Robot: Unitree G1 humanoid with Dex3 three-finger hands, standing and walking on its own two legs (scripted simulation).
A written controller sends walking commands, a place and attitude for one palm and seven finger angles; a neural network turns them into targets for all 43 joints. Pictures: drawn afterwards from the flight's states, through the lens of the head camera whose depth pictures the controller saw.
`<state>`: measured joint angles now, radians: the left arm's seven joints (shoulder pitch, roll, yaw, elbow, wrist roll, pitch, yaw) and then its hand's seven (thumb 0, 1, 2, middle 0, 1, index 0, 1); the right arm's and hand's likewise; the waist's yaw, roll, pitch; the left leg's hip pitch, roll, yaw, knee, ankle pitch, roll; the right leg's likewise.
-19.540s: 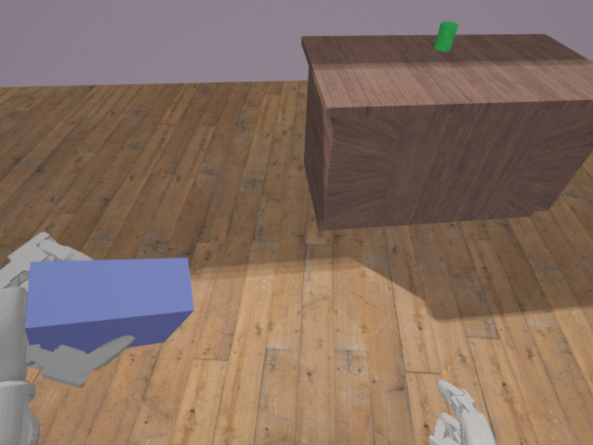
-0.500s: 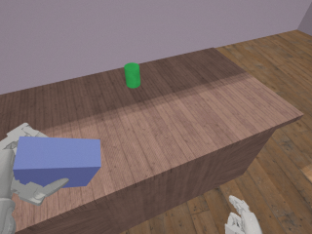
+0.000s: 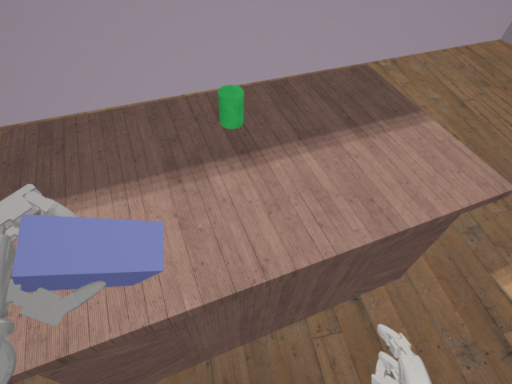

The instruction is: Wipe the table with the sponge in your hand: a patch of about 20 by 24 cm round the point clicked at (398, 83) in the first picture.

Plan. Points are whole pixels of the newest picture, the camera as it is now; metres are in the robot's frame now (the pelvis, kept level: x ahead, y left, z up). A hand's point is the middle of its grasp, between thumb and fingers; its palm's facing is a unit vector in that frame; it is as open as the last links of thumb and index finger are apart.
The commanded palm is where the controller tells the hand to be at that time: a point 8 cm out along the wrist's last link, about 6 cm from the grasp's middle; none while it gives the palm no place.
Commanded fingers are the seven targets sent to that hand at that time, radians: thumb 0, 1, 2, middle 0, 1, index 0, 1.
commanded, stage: come to a stop and stand still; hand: left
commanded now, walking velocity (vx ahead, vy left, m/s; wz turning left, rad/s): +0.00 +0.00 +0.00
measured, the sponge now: (110, 257) +0.23 +0.21 +0.13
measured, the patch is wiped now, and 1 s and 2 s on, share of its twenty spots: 0.00 0.00 0.00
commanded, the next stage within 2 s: look again from close up in 0.56 s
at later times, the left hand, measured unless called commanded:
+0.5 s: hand (12, 256) +0.21 +0.29 +0.16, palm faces +0.36 -0.85 -0.38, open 9.9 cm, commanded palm +0.15 +0.32 +0.18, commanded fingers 0.00 0.10 1.30 -1.20 -1.60 -1.20 -1.60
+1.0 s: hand (10, 268) +0.19 +0.29 +0.16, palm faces +0.35 -0.85 -0.40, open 9.9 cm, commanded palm +0.14 +0.32 +0.18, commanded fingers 0.00 0.10 1.30 -1.20 -1.60 -1.20 -1.60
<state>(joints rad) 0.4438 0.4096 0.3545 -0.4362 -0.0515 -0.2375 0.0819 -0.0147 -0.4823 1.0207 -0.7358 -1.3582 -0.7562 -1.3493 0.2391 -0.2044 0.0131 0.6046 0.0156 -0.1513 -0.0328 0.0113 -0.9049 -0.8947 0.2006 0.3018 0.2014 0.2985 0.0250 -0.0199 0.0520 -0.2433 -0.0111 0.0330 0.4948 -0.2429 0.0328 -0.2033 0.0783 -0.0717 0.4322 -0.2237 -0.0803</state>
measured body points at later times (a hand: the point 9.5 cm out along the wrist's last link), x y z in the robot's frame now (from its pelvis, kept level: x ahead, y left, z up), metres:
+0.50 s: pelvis -0.01 +0.04 +0.01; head +0.01 +0.07 +0.45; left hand +0.18 +0.33 +0.18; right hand +0.19 -0.17 -0.06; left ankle +0.01 +0.10 -0.74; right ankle +0.01 -0.06 -0.74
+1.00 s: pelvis -0.02 +0.04 +0.00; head -0.01 +0.06 +0.45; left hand +0.17 +0.33 +0.18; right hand +0.16 -0.18 -0.06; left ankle +0.01 +0.10 -0.74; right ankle +0.01 -0.06 -0.74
